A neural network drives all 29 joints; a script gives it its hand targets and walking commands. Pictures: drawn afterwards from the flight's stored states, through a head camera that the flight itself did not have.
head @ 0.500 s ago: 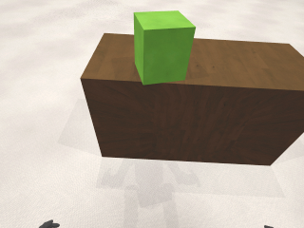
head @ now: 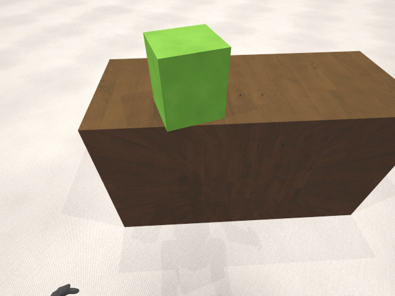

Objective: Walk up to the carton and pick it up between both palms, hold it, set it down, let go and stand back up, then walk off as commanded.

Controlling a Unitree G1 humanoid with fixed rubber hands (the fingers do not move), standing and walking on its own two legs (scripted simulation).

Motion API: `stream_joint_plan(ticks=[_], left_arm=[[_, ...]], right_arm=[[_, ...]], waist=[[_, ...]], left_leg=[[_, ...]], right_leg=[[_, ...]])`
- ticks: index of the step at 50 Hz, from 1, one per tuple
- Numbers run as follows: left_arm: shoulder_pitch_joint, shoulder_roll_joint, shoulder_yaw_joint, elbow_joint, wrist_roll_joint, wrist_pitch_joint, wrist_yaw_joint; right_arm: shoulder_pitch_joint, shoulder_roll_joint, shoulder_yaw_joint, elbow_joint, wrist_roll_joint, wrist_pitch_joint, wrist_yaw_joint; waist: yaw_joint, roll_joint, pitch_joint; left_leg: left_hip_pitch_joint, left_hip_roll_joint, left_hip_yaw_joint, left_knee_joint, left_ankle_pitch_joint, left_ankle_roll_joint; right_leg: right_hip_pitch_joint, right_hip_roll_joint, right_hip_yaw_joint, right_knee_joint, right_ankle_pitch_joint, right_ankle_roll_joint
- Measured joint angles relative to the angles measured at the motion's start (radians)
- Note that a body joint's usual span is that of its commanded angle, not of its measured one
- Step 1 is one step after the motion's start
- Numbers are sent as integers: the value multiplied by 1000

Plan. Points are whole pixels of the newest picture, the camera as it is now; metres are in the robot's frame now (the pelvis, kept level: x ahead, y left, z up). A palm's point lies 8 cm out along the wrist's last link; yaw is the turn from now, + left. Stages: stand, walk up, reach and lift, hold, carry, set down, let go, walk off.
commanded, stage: walk up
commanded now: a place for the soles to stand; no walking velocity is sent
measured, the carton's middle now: (186, 77) +0.78 +0.02 +0.07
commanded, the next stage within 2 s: none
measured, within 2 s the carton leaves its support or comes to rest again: neither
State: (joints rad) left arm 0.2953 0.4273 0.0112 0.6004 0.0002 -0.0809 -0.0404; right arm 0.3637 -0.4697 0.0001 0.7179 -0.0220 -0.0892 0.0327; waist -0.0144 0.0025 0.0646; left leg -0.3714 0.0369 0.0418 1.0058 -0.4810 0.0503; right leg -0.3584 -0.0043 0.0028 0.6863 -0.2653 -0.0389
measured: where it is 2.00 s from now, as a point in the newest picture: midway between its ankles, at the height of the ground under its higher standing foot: (193, 287)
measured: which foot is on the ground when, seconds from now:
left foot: up 0.00-0.12, down 0.14-0.50, up 0.52-0.76, down 0.78-1.00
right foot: down 0.00-0.14, up 0.16-0.48, down 0.50-0.78, up 0.80-1.00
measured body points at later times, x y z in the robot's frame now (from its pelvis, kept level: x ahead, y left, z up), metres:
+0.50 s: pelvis +0.12 +0.02 -0.01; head +0.14 +0.02 +0.44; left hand +0.27 +0.32 -0.08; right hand +0.15 -0.31 -0.10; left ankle +0.09 +0.15 -0.72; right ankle +0.21 -0.10 -0.72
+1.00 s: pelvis +0.25 +0.04 +0.00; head +0.29 +0.03 +0.44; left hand +0.40 +0.33 -0.09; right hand +0.27 -0.30 -0.09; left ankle +0.26 +0.16 -0.72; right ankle +0.32 -0.09 -0.69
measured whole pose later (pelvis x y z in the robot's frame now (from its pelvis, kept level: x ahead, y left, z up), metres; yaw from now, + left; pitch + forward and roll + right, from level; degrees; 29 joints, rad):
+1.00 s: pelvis +0.25 +0.04 +0.00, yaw -3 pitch +1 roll +1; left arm 0.30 0.43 0.01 0.60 0.00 -0.06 -0.04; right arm 0.44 -0.48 0.00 0.72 -0.02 -0.12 0.02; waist -0.02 -0.02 0.04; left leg -0.37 0.05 0.08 0.74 -0.38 0.02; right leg -0.59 -0.04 0.00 0.94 -0.43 -0.03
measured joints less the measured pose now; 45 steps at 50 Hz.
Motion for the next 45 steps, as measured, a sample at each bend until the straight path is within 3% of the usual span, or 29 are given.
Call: stream_joint_plan(ticks=[6,9,12,16,24,26,30,34,38,40,43,45], left_arm=[[0,0,0,0,0,10,-2],[-1,-1,0,2,0,30,-2],[0,0,0,1,0,37,0],[0,0,0,1,0,35,-1],[1,1,0,0,0,11,-6],[1,1,0,1,0,1,-3],[6,1,0,2,0,-1,3],[7,1,0,2,0,-1,5],[6,0,0,2,0,8,3],[6,0,0,3,0,19,3],[6,1,0,2,0,34,4],[6,1,0,2,0,31,4]], right_arm=[[7,-5,0,0,0,6,11],[41,-11,0,1,0,-11,9],[65,-10,0,0,0,-12,3],[87,-10,0,0,0,-12,1],[91,-10,0,0,0,-12,1],[75,-10,0,1,0,-10,1],[14,-6,0,0,0,-2,1],[-3,-10,0,-1,0,-2,1],[0,-10,0,-1,0,-5,1],[16,-10,0,1,0,-20,1],[41,-10,0,1,0,-27,-4],[55,-10,0,1,0,-27,-8]], waist=[[-1,2,-17],[-3,-3,-25],[-9,-9,-34],[-13,-16,-35],[-12,-18,-37],[-5,-4,-20],[1,3,1],[4,4,1],[4,5,-8],[4,-9,-11],[2,-16,-18],[-1,-18,-19]], left_leg=[[-11,29,2,-203,42,0],[-7,12,18,-251,171,-8],[4,10,40,-271,147,-10],[34,3,57,-324,148,-10],[80,-8,66,-303,67,-13],[72,11,50,-206,22,-15],[-12,-1,-3,49,13,-15],[-30,20,-3,-26,27,-15],[-29,27,6,-215,66,-15],[-25,9,17,-255,166,-20],[-21,7,32,-245,138,-26],[-17,9,37,-261,126,-26]], right_leg=[[39,-12,-1,9,-56,0],[-26,-27,-2,171,-203,0],[-135,-13,-1,314,-148,0],[-221,-16,-1,316,-116,0],[-160,-37,1,57,-12,0],[-116,-13,-5,37,17,2],[-54,-1,-5,56,-27,4],[5,-8,-6,55,-67,4],[25,-8,-7,65,-110,4],[5,-30,-6,129,-168,4],[-85,-21,-7,292,-228,4],[-146,-17,-6,316,-230,4]])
